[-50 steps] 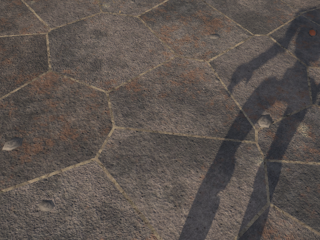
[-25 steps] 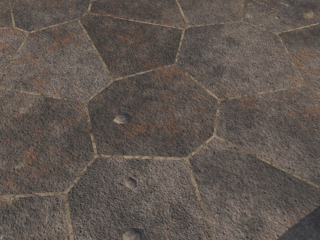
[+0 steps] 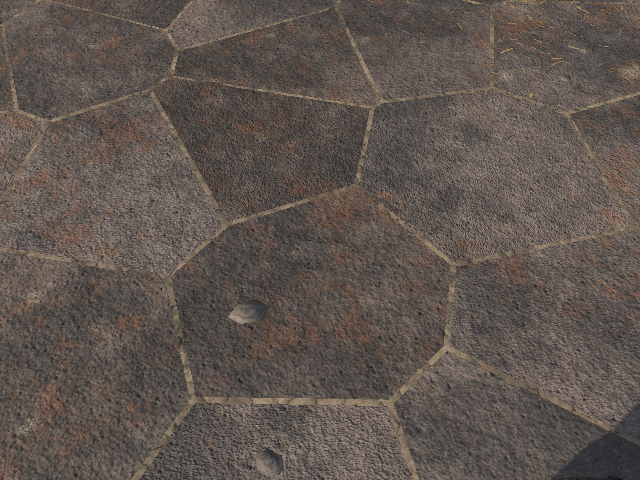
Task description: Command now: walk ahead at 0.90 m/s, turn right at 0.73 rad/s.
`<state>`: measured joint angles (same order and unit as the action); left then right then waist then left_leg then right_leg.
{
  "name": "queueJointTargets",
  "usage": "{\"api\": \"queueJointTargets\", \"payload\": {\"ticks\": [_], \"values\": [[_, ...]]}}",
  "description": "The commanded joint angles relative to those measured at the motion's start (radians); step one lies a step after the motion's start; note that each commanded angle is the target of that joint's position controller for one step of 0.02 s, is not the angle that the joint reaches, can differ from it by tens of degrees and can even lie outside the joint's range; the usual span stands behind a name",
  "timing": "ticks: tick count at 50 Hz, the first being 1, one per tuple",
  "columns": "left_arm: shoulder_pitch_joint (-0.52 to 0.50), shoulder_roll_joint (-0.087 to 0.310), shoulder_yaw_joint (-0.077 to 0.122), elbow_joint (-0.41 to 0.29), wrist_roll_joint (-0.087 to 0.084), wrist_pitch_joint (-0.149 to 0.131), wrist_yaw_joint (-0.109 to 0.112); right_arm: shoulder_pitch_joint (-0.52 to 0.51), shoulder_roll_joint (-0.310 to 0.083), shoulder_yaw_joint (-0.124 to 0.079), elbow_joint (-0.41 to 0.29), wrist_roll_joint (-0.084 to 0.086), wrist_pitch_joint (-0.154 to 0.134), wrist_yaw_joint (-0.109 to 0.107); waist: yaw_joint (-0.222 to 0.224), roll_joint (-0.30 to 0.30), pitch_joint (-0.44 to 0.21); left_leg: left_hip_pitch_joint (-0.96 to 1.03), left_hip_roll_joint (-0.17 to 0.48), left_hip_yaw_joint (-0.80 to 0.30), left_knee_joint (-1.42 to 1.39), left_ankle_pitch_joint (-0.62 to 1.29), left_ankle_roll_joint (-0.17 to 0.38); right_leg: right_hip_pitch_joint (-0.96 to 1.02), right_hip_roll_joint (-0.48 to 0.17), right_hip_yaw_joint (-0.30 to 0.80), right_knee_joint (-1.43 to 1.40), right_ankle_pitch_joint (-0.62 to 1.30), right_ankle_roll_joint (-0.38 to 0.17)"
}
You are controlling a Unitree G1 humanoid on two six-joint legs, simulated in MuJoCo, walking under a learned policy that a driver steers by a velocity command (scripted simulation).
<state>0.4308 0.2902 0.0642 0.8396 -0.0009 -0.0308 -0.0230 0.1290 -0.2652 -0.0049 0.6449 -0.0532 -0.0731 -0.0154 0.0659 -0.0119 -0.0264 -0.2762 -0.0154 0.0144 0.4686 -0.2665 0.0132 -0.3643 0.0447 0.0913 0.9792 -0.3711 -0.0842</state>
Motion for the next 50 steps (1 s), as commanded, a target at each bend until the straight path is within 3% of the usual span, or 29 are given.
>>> {"api": "queueJointTargets", "payload": {"ticks": [1,4,8,11,12,14,16,17,18,19,20,21,22,24,25,28,30,32,35,37,38,39,40,41,42,43,44,47,50], "values": [[-0.172,0.086,0.016,-0.127,0.029,-0.007,-0.030,0.189,-0.119,-0.047,0.010,0.004,-0.012,-0.008,-0.128,0.108,0.009,0.396,0.326,-0.332,-0.279,-0.265,0.084,-0.516,-0.115,-0.021,0.215,0.080,0.001],[-0.250,0.050,0.007,-0.160,0.037,0.019,-0.057,0.244,-0.108,-0.046,0.062,0.025,-0.032,0.005,-0.118,0.129,0.089,0.354,0.278,-0.150,-0.316,-0.031,0.065,-0.591,-0.138,-0.047,0.284,0.151,0.010],[-0.387,0.041,-0.009,-0.232,0.032,0.026,-0.074,0.238,-0.079,-0.039,0.108,0.022,-0.055,0.014,-0.080,0.122,0.164,0.261,0.246,0.061,-0.368,0.253,0.057,-0.584,-0.140,-0.085,0.201,0.277,0.013],[-0.495,0.031,-0.033,-0.271,0.034,0.027,-0.091,0.267,-0.098,-0.041,0.149,0.024,-0.058,0.005,-0.088,0.066,0.205,0.222,0.205,0.205,-0.393,0.504,0.022,-0.434,-0.107,-0.224,-0.042,0.331,-0.028],[-0.507,0.020,-0.041,-0.281,0.030,0.026,-0.092,0.268,-0.122,-0.044,0.157,0.022,-0.058,0.002,-0.075,0.067,0.200,0.215,0.206,0.243,-0.363,0.748,0.010,-0.334,-0.076,-0.268,-0.122,0.330,-0.055],[-0.444,0.048,-0.036,-0.262,0.024,0.028,-0.082,0.301,-0.190,-0.060,0.167,0.022,-0.047,-0.011,-0.027,0.112,0.108,0.308,0.232,0.257,-0.200,1.268,-0.002,-0.169,0.013,-0.328,-0.170,0.283,-0.094],[-0.133,0.128,-0.003,-0.180,0.021,0.023,-0.060,0.240,-0.265,-0.082,0.147,0.010,-0.012,-0.023,0.144,0.160,-0.069,0.286,0.280,0.230,0.206,1.456,0.012,0.163,0.071,-0.282,-0.180,0.168,-0.140],[0.092,0.184,0.029,-0.106,0.024,0.015,-0.039,0.200,-0.265,-0.083,0.125,0.007,-0.002,-0.018,0.234,0.127,-0.170,0.136,0.268,0.212,0.520,1.265,0.025,0.464,0.079,-0.200,-0.278,0.166,-0.173],[0.067,0.247,0.069,-0.090,-0.006,0.031,-0.011,0.182,-0.194,-0.073,0.124,0.007,-0.007,0.003,0.184,-0.081,-0.148,-0.152,0.072,0.201,0.917,0.231,0.000,0.658,0.003,-0.034,-0.351,0.087,-0.187],[-0.048,0.381,0.084,-0.145,0.041,0.044,-0.009,0.282,-0.107,-0.038,0.000,0.024,-0.030,0.017,0.011,-0.260,-0.269,-0.550,-0.024,0.065,1.271,-0.237,-0.050,0.889,-0.286,0.566,-0.485,0.085,-0.388],[0.009,0.341,0.087,-0.168,0.030,0.053,0.005,0.144,-0.176,-0.040,-0.031,0.019,-0.056,0.017,0.107,-0.039,-0.333,-0.624,0.007,-0.103,1.258,-0.116,-0.033,0.870,-0.301,0.705,-0.643,-0.082,-0.407],[-0.015,0.296,0.078,-0.135,0.025,0.044,0.017,0.113,-0.165,-0.032,-0.041,0.023,-0.067,0.016,0.057,0.016,-0.140,-0.639,0.061,-0.110,1.147,-0.080,-0.026,0.680,-0.294,0.664,-0.724,-0.099,-0.359],[-0.044,0.245,0.063,-0.119,0.022,0.028,0.022,0.102,-0.156,-0.026,-0.041,0.012,-0.064,0.013,-0.008,0.095,-0.023,-0.571,0.111,-0.106,1.012,-0.067,-0.028,0.483,-0.253,0.574,-0.741,-0.018,-0.313],[-0.128,0.203,0.041,-0.130,0.023,-0.003,0.032,0.158,-0.141,-0.016,-0.018,-0.025,-0.019,0.014,-0.105,0.111,0.069,-0.424,0.148,-0.102,0.898,-0.121,-0.054,0.200,-0.155,0.406,-0.747,0.108,-0.285],[-0.133,0.182,0.031,-0.132,0.017,-0.016,0.027,0.160,-0.134,-0.015,-0.020,-0.031,0.005,0.015,-0.123,0.099,0.082,-0.384,0.161,-0.093,0.835,-0.154,-0.070,0.106,-0.122,0.364,-0.760,0.123,-0.284],[-0.132,0.183,0.032,-0.129,0.009,-0.043,0.017,-0.021,-0.099,0.002,-0.105,-0.017,0.021,0.028,-0.099,0.052,0.158,-0.310,0.162,-0.024,0.549,0.013,-0.097,-0.089,-0.041,0.281,-0.828,0.188,-0.262],[-0.113,0.191,0.041,-0.125,0.008,-0.047,0.012,-0.108,-0.071,0.016,-0.132,0.004,0.016,0.039,-0.059,0.018,0.152,-0.221,0.128,-0.014,0.343,0.230,-0.090,-0.093,-0.003,0.254,-0.819,0.299,-0.214],[-0.068,0.194,0.044,-0.103,-0.006,-0.054,0.007,-0.125,-0.072,0.017,-0.125,0.019,0.009,0.044,-0.022,-0.013,0.105,-0.141,0.092,0.006,0.209,0.389,-0.058,0.007,-0.030,0.243,-0.811,0.489,-0.180],[-0.002,0.200,0.039,-0.057,-0.003,-0.068,0.015,-0.127,-0.102,0.003,-0.108,0.015,-0.002,0.039,0.006,-0.026,0.062,-0.124,0.053,0.031,0.070,0.396,0.010,0.286,-0.095,0.214,-0.749,0.795,-0.135],[-0.005,0.253,0.047,-0.042,0.027,-0.063,0.023,0.054,-0.175,-0.035,-0.050,0.023,-0.002,0.022,-0.086,-0.054,-0.059,-0.001,-0.026,0.062,0.084,0.182,0.055,0.454,-0.130,0.174,-0.505,1.171,-0.093],[-0.057,0.255,0.048,-0.043,0.048,-0.053,0.026,0.256,-0.203,-0.054,0.008,0.033,0.001,0.007,-0.207,-0.058,-0.133,0.169,-0.033,0.081,0.066,0.117,0.073,0.416,-0.114,0.120,-0.265,1.200,-0.075],[-0.100,0.202,0.034,-0.053,0.061,-0.054,0.032,0.472,-0.252,-0.076,0.061,0.028,0.005,-0.011,-0.311,-0.023,-0.214,0.413,0.064,-0.022,0.132,-0.050,0.104,0.226,-0.073,0.074,0.079,1.002,-0.061],[0.022,0.040,-0.005,-0.110,0.010,-0.064,0.015,0.482,-0.364,-0.106,0.079,-0.007,0.002,-0.006,-0.188,0.359,-0.292,0.645,0.334,-0.650,-0.021,-0.311,0.273,-0.173,0.136,0.018,0.507,0.145,0.012],[-0.014,0.081,-0.020,-0.110,0.033,-0.080,0.015,0.384,-0.272,-0.095,0.076,0.022,0.012,0.022,-0.161,0.299,-0.233,0.623,0.337,-0.967,-0.209,-0.384,0.296,-0.351,0.104,0.045,0.517,-0.031,-0.013],[-0.118,0.113,-0.019,-0.129,0.037,-0.079,0.015,0.268,-0.217,-0.090,0.055,0.029,0.007,0.032,-0.130,0.148,-0.092,0.497,0.310,-0.799,-0.207,-0.339,0.295,-0.400,0.007,0.045,0.477,0.076,-0.013],[-0.204,0.130,-0.024,-0.145,0.052,-0.081,0.012,0.265,-0.178,-0.085,0.071,0.036,0.006,0.040,-0.136,0.020,-0.045,0.388,0.271,-0.688,-0.200,-0.230,0.278,-0.364,-0.025,0.030,0.407,0.105,-0.007],[-0.272,0.121,-0.027,-0.172,0.066,-0.078,0.009,0.291,-0.141,-0.073,0.100,0.034,0.005,0.041,-0.124,-0.020,0.019,0.282,0.210,-0.586,-0.210,-0.131,0.245,-0.337,-0.047,0.019,0.330,0.099,0.002],[-0.280,0.071,-0.055,-0.221,0.090,-0.051,-0.007,0.343,-0.137,-0.068,0.161,0.044,-0.011,0.029,-0.058,0.062,0.076,0.156,0.144,-0.503,-0.253,-0.037,0.263,-0.330,-0.088,-0.001,0.164,0.033,0.054],[-0.442,0.063,-0.080,-0.294,0.069,-0.053,-0.021,0.322,-0.162,-0.081,0.152,0.044,-0.015,0.023,-0.071,0.055,0.139,-0.017,0.110,-0.433,-0.349,0.050,0.269,-0.265,-0.101,-0.060,-0.111,0.166,0.106]]}}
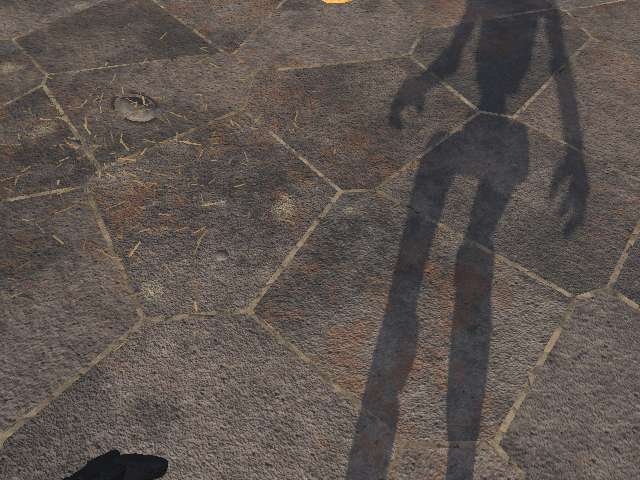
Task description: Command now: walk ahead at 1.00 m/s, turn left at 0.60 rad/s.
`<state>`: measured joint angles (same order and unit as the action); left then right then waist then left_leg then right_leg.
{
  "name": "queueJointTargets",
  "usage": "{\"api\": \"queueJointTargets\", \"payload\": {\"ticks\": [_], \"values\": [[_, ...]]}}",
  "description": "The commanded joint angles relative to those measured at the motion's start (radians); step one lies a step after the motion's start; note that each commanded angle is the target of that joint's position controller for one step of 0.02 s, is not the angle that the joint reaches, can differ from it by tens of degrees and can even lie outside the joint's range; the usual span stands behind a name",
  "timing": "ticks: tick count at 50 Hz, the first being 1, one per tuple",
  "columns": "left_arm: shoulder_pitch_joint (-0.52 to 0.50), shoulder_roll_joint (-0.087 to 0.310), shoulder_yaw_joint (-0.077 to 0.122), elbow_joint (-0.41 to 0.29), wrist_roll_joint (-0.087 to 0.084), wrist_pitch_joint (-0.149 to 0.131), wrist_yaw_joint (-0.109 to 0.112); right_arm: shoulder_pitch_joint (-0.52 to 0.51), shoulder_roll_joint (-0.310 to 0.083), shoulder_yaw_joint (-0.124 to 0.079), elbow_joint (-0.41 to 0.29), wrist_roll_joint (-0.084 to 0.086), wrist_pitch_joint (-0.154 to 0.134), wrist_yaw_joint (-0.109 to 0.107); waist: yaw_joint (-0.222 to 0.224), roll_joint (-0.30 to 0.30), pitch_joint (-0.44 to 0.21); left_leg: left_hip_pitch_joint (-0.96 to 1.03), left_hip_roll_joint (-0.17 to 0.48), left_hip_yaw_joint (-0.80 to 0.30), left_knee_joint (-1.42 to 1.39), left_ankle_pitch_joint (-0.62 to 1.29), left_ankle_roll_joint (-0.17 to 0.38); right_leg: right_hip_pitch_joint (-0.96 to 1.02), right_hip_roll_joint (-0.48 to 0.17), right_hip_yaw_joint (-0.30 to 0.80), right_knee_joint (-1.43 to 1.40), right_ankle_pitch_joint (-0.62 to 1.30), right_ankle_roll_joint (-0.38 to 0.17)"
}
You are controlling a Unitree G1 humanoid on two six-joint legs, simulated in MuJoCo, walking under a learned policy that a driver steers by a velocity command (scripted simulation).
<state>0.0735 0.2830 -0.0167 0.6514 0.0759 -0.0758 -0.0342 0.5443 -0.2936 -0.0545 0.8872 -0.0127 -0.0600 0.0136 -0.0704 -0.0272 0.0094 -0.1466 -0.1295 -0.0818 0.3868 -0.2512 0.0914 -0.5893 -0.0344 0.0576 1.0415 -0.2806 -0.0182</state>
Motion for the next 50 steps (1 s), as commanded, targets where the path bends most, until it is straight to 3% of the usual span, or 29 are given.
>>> {"api": "queueJointTargets", "payload": {"ticks": [1,3,5,6,7,8,9,10,11,12,13,14,16,18,21,24,26,28,29,30,31,32,34,36,39,50], "values": [[-0.131,0.058,-0.009,-0.123,-0.020,-0.011,-0.017,-0.108,-0.143,-0.038,-0.096,0.006,-0.029,-0.005,0.056,0.081,0.110,-0.202,0.196,-0.299,-0.285,0.067,0.169,0.044,-0.011,-0.044,-0.286,0.160,0.047],[-0.152,0.031,-0.018,-0.120,-0.034,-0.017,-0.017,-0.077,-0.156,-0.045,-0.074,0.021,-0.032,0.004,0.027,0.077,0.093,-0.212,0.188,-0.230,-0.275,0.416,0.121,0.203,0.038,-0.100,-0.413,0.345,0.039],[-0.155,0.042,-0.009,-0.113,-0.030,-0.024,-0.002,0.003,-0.139,-0.041,-0.030,0.033,-0.030,0.007,-0.005,0.068,0.057,-0.065,0.187,-0.190,-0.188,0.663,0.066,0.230,0.068,-0.104,-0.489,0.424,0.011],[-0.137,0.054,-0.002,-0.106,-0.023,-0.029,0.006,0.030,-0.134,-0.039,-0.012,0.031,-0.028,0.002,-0.005,0.077,0.028,0.009,0.181,-0.181,-0.119,0.760,0.037,0.258,0.092,-0.105,-0.530,0.417,-0.005],[-0.077,0.070,0.007,-0.085,-0.018,-0.034,0.016,0.039,-0.142,-0.040,-0.002,0.027,-0.026,-0.006,0.019,0.098,-0.018,0.057,0.173,-0.178,-0.022,0.866,0.008,0.329,0.120,-0.108,-0.555,0.406,-0.023],[0.039,0.084,0.017,-0.049,-0.016,-0.042,0.026,0.014,-0.161,-0.043,0.000,0.029,-0.024,-0.013,0.087,0.115,-0.065,0.058,0.157,-0.162,0.126,0.897,-0.020,0.451,0.110,-0.097,-0.604,0.466,-0.041],[0.179,0.119,0.031,-0.007,-0.010,-0.053,0.037,-0.020,-0.156,-0.044,-0.013,0.034,-0.026,-0.018,0.154,0.127,-0.128,-0.011,0.129,-0.160,0.309,0.770,-0.041,0.609,0.021,-0.036,-0.598,0.554,-0.059],[0.329,0.183,0.045,0.021,0.004,-0.059,0.049,-0.028,-0.092,-0.032,-0.052,0.036,-0.030,-0.023,0.194,0.007,-0.257,-0.138,0.071,-0.094,0.592,0.302,-0.056,0.813,-0.204,0.121,-0.488,0.967,-0.091],[0.371,0.211,0.068,0.039,-0.016,-0.049,0.031,0.163,-0.004,-0.011,-0.043,0.091,-0.014,-0.043,0.124,-0.272,-0.497,-0.327,-0.035,-0.038,1.027,-0.371,-0.099,1.080,-0.519,0.470,-0.408,1.480,-0.299],[0.330,0.149,0.071,0.021,-0.060,-0.032,0.022,0.130,-0.098,-0.022,-0.025,0.046,-0.001,-0.049,0.135,-0.094,-0.533,-0.391,0.022,-0.076,1.053,-0.299,-0.089,1.022,-0.446,0.469,-0.450,1.383,-0.306],[0.252,0.073,0.054,0.023,-0.065,-0.032,0.024,0.010,-0.095,-0.024,-0.033,0.034,0.002,-0.043,0.129,-0.059,-0.387,-0.429,0.058,-0.071,0.989,-0.239,-0.095,0.897,-0.372,0.342,-0.510,1.231,-0.276],[0.209,0.021,0.040,0.043,-0.057,-0.031,0.029,-0.070,-0.075,-0.018,-0.051,0.015,0.004,-0.036,0.112,-0.028,-0.244,-0.459,0.083,-0.047,0.912,-0.218,-0.099,0.761,-0.307,0.265,-0.563,1.123,-0.236],[0.230,0.015,0.035,0.091,-0.060,-0.036,0.041,-0.136,-0.034,-0.013,-0.068,-0.017,0.032,-0.014,0.084,-0.041,-0.119,-0.403,0.101,-0.041,0.799,-0.188,-0.100,0.569,-0.245,0.182,-0.642,1.087,-0.203],[0.220,0.029,0.039,0.117,-0.062,-0.044,0.039,-0.121,0.011,-0.003,-0.064,-0.022,0.053,-0.005,0.040,-0.041,-0.123,-0.312,0.094,-0.022,0.701,-0.157,-0.107,0.462,-0.225,0.122,-0.683,1.080,-0.207],[0.159,0.048,0.042,0.133,-0.050,-0.040,0.033,-0.163,0.033,0.013,-0.071,-0.018,0.061,-0.003,0.004,-0.081,-0.134,-0.197,0.098,0.031,0.463,-0.040,-0.102,0.346,-0.166,0.004,-0.705,1.027,-0.180],[0.196,0.061,0.048,0.165,-0.061,-0.024,0.026,-0.252,0.016,0.025,-0.075,-0.009,0.064,-0.007,0.038,-0.116,-0.126,-0.096,0.102,0.068,0.321,0.117,-0.092,0.304,-0.141,-0.019,-0.720,0.832,-0.156],[0.207,0.071,0.052,0.182,-0.068,-0.010,0.026,-0.284,0.003,0.029,-0.074,-0.013,0.061,-0.012,0.039,-0.091,-0.099,-0.047,0.109,0.073,0.236,0.159,-0.078,0.286,-0.149,0.004,-0.703,0.687,-0.145],[0.225,0.067,0.050,0.195,-0.072,0.004,0.034,-0.306,-0.013,0.032,-0.068,-0.025,0.046,-0.018,0.038,-0.042,-0.064,0.030,0.122,0.052,0.080,0.230,-0.053,0.257,-0.120,0.020,-0.646,0.454,-0.100],[0.272,0.053,0.047,0.202,-0.062,0.008,0.038,-0.310,-0.048,0.030,-0.070,-0.030,0.035,-0.023,0.055,0.029,-0.066,0.082,0.211,-0.035,0.028,0.405,-0.039,0.239,-0.087,0.013,-0.604,0.287,-0.061],[0.377,0.017,0.041,0.207,-0.054,0.012,0.042,-0.306,-0.105,0.022,-0.074,-0.028,0.031,-0.031,0.111,0.160,-0.099,0.150,0.377,-0.176,0.053,0.696,0.011,0.212,-0.017,-0.035,-0.539,-0.027,-0.029],[0.444,-0.021,0.029,0.250,-0.074,0.037,0.055,-0.343,-0.076,0.029,-0.080,0.000,0.042,-0.037,0.111,0.198,-0.135,0.050,0.437,-0.211,0.017,0.633,0.114,0.308,0.025,-0.072,-0.523,-0.153,-0.019],[0.418,0.005,0.032,0.262,-0.071,0.059,0.065,-0.384,-0.050,0.036,-0.085,0.000,0.047,-0.037,0.111,0.171,-0.078,-0.048,0.393,-0.216,-0.021,0.468,0.109,0.356,0.031,-0.070,-0.542,-0.127,-0.014],[0.354,0.027,0.041,0.262,-0.059,0.075,0.064,-0.438,-0.026,0.046,-0.079,-0.006,0.054,-0.037,0.118,0.154,-0.028,-0.122,0.293,-0.153,-0.040,0.261,0.036,0.408,0.023,-0.054,-0.610,-0.013,-0.011],[0.347,0.038,0.044,0.278,-0.056,0.076,0.059,-0.404,-0.037,0.039,-0.054,0.004,0.054,-0.039,0.101,0.122,0.005,-0.125,0.242,-0.110,-0.044,0.174,0.000,0.401,-0.008,-0.027,-0.639,0.044,-0.013],[0.332,0.014,0.043,0.309,-0.062,0.071,0.066,-0.370,-0.026,0.036,-0.016,0.007,0.048,-0.042,0.090,0.051,-0.006,-0.068,0.231,-0.090,-0.010,0.261,-0.002,0.407,-0.022,-0.017,-0.661,0.085,-0.013],[0.282,-0.006,0.050,0.389,-0.061,0.083,0.080,-0.335,-0.011,0.030,0.091,0.004,0.055,-0.052,0.081,0.033,0.013,-0.068,0.207,-0.062,-0.017,0.246,-0.015,0.446,-0.043,-0.002,-0.690,0.110,-0.031]]}}
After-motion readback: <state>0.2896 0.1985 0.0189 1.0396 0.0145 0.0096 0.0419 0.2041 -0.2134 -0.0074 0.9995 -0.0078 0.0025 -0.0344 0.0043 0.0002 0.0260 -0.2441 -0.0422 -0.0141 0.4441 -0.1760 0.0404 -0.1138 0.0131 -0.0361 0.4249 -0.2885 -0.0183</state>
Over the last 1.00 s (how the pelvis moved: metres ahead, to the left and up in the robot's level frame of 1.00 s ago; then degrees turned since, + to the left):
0.82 -0.28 0.00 -32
